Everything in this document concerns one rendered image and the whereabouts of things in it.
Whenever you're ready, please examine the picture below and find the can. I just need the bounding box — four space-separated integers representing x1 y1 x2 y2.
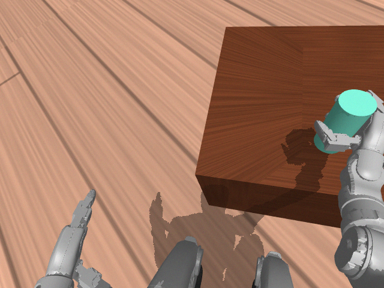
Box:
314 89 377 154

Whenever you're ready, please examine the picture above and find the right robot hand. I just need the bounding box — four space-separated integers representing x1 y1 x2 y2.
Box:
314 90 384 155

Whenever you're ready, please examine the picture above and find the left robot arm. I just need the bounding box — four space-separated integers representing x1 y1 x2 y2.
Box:
34 275 74 288

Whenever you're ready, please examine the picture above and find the right robot arm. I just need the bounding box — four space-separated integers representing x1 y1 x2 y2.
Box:
334 149 384 288

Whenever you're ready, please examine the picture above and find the left robot hand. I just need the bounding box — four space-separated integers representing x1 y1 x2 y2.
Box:
45 189 112 288

